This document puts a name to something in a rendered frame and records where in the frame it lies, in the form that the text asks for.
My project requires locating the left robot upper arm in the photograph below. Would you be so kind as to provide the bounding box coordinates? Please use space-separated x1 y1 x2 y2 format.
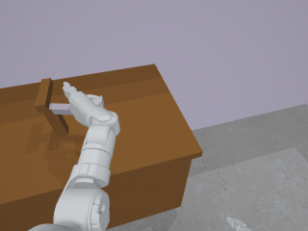
28 188 110 231

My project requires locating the left robot hand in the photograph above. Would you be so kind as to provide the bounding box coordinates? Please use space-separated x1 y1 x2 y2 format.
63 82 104 128

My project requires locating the right robot hand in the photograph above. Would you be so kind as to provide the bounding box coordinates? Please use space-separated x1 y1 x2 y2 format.
226 217 252 231

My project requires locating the left robot forearm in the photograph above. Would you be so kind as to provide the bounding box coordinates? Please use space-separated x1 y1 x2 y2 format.
53 106 120 223

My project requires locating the counter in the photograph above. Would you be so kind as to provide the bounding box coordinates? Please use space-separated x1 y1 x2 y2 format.
0 64 203 231

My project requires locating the tap lever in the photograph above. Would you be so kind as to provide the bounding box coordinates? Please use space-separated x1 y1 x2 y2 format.
49 103 73 116

